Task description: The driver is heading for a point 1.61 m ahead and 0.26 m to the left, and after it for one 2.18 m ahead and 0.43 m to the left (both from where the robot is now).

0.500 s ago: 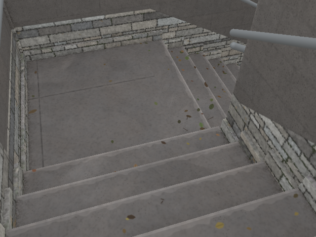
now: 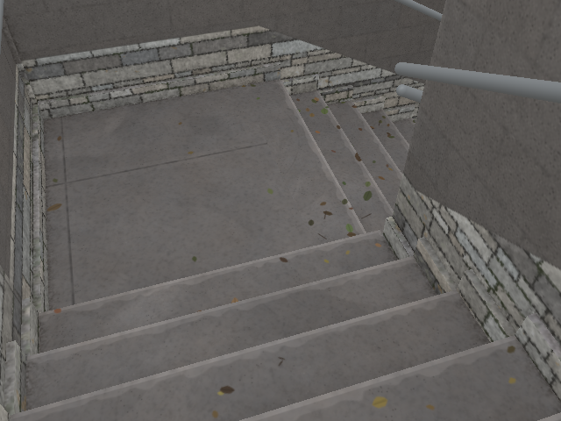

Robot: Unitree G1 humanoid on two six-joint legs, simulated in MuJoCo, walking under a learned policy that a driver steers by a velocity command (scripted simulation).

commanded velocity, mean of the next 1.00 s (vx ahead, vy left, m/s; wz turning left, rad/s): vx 0.35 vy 0.00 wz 0.00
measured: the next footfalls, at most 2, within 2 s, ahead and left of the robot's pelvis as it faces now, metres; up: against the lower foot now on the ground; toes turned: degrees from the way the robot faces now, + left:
right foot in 0.72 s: +0.27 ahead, -0.01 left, -0.15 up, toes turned +2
left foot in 1.14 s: +0.49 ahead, +0.24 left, -0.30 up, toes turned +0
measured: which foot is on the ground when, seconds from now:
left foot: down 0.00-0.70, up 0.72-1.00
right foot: down 0.00-0.38, up 0.40-0.70, down 0.72-1.00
